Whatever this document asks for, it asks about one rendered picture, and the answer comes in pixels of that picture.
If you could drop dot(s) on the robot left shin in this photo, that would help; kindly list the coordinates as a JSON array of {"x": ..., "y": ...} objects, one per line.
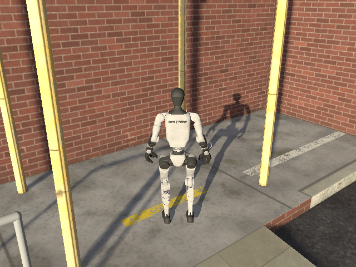
[{"x": 165, "y": 199}]

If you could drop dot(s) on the robot right shin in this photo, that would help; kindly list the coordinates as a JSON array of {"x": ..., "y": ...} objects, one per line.
[{"x": 190, "y": 197}]

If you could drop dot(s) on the robot left upper arm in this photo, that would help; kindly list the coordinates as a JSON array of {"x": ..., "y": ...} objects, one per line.
[{"x": 157, "y": 126}]

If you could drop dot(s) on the robot right forearm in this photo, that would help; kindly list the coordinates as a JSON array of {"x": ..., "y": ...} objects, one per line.
[{"x": 204, "y": 147}]

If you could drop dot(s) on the robot right upper arm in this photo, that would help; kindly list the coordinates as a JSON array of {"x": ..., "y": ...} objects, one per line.
[{"x": 198, "y": 126}]

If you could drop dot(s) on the robot shin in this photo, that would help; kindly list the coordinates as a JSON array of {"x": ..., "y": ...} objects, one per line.
[
  {"x": 165, "y": 199},
  {"x": 190, "y": 197}
]

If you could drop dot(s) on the robot left forearm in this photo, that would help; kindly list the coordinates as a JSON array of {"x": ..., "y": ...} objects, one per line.
[{"x": 150, "y": 145}]

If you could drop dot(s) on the left robot hand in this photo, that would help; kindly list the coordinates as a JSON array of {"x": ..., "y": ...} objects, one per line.
[{"x": 153, "y": 154}]

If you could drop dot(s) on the right robot hand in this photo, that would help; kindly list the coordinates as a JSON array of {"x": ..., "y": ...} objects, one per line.
[{"x": 204, "y": 157}]

